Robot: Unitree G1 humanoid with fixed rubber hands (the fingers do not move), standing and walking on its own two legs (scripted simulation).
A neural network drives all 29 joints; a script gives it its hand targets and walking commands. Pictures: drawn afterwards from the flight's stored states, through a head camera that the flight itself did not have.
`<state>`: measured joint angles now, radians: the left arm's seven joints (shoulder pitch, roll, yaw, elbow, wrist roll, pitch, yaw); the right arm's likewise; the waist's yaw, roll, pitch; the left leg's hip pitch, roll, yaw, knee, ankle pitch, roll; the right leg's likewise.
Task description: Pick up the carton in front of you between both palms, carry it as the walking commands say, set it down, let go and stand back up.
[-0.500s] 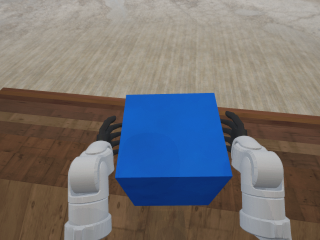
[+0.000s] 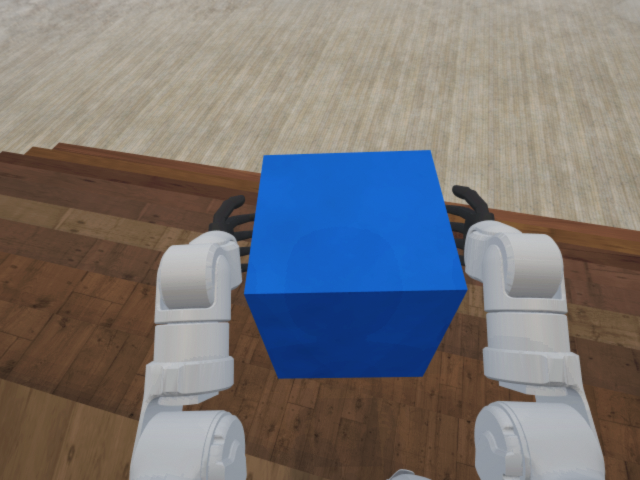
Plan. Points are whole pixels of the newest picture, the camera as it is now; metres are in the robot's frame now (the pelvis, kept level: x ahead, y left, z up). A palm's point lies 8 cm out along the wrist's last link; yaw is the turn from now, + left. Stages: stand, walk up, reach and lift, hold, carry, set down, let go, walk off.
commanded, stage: carry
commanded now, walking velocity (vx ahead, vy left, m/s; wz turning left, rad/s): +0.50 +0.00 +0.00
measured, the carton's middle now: (348, 273) +0.38 +0.02 +0.03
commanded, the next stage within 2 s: none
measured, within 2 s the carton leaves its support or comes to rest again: neither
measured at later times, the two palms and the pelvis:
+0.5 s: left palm (273, 124) +0.71 +0.17 +0.03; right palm (434, 131) +0.68 -0.13 +0.03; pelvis +0.35 +0.05 -0.15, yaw +0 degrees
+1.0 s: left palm (274, 145) +1.01 +0.26 -0.27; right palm (373, 134) +1.05 -0.04 -0.25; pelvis +0.68 +0.07 -0.35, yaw +0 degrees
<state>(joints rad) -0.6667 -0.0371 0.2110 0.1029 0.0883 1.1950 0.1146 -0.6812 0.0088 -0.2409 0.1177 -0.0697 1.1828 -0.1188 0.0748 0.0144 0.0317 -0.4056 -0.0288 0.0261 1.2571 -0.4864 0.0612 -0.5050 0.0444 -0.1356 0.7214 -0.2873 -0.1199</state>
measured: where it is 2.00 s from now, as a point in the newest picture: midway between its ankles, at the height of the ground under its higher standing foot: (314, 256)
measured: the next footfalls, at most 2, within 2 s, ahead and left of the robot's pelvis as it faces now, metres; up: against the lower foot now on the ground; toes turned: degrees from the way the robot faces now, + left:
left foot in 0.46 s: +0.44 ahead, +0.07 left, -0.17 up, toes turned +0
right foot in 0.86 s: +0.68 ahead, +0.03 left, -0.34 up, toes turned +2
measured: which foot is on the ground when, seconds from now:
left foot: up 0.00-0.44, down 0.46-0.88, up 0.90-1.00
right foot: down 0.00-0.46, up 0.48-0.84, down 0.86-1.00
